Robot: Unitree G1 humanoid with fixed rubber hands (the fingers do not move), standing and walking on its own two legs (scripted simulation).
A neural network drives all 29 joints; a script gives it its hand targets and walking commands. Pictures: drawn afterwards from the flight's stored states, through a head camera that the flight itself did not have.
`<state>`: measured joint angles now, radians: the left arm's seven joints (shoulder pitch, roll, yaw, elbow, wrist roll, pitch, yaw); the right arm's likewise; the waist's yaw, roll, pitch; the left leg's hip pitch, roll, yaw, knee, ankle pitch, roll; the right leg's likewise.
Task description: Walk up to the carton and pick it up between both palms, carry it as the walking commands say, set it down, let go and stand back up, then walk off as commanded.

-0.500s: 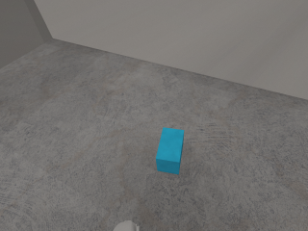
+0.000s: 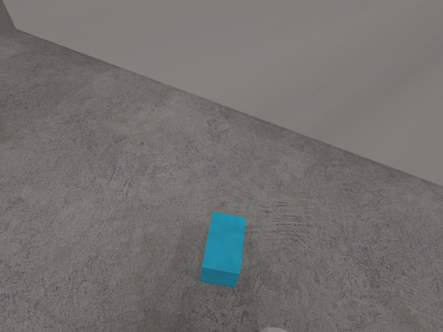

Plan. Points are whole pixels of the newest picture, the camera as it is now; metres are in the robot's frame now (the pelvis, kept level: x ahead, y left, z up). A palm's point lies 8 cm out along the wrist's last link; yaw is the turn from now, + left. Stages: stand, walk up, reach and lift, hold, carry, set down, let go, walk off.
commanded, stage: walk up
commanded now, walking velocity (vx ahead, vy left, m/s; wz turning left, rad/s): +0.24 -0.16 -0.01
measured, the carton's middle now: (222, 248) +0.55 -0.07 -0.69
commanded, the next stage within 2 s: none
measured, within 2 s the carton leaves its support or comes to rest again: neither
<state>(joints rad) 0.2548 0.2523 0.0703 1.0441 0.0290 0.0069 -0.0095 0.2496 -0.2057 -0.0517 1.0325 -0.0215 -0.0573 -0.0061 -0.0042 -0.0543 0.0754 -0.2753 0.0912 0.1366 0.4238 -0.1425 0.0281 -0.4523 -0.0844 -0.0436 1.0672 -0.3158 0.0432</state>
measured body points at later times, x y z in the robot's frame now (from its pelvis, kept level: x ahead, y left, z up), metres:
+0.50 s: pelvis +0.07 -0.08 +0.00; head +0.08 -0.10 +0.45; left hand +0.14 +0.16 -0.15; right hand +0.07 -0.31 -0.17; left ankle +0.08 +0.06 -0.75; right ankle +0.09 -0.19 -0.75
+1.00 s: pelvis +0.09 -0.08 +0.00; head +0.10 -0.08 +0.45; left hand +0.08 +0.15 -0.16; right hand +0.08 -0.30 -0.16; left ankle +0.08 +0.06 -0.75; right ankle +0.10 -0.19 -0.75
